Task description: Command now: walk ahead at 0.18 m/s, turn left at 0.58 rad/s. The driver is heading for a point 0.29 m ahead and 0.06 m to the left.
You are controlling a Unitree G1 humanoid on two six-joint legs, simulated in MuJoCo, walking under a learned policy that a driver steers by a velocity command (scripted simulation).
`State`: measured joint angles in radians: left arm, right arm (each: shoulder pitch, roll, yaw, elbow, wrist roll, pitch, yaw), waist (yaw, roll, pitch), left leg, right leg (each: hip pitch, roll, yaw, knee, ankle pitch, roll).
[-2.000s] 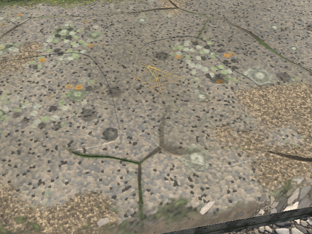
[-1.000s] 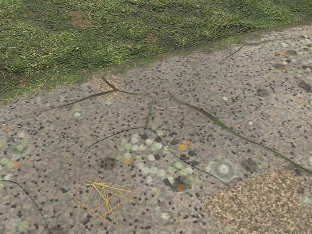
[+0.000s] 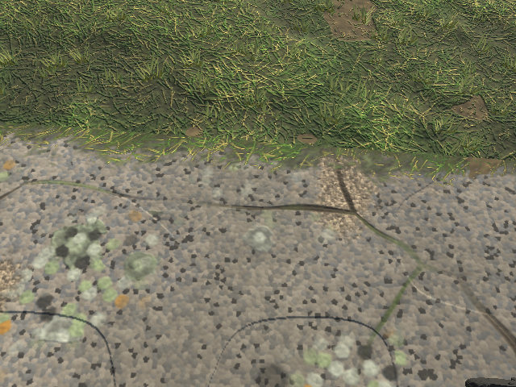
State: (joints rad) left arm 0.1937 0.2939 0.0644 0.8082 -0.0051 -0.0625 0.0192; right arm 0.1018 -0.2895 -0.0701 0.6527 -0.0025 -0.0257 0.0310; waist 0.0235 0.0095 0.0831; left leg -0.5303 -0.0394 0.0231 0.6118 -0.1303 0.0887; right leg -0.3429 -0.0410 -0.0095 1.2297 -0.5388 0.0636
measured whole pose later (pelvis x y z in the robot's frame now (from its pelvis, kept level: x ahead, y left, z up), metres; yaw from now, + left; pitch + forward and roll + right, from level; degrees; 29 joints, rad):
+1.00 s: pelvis +0.10 -0.02 +0.02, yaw +14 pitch -1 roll +0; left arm 0.20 0.23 0.05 0.83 0.02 -0.01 0.03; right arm 0.21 -0.19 -0.04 0.73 -0.02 0.00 -0.01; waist 0.02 0.00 0.02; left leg -0.21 -0.02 -0.05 0.56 -0.33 0.01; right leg -0.25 -0.04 0.03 0.52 -0.25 0.06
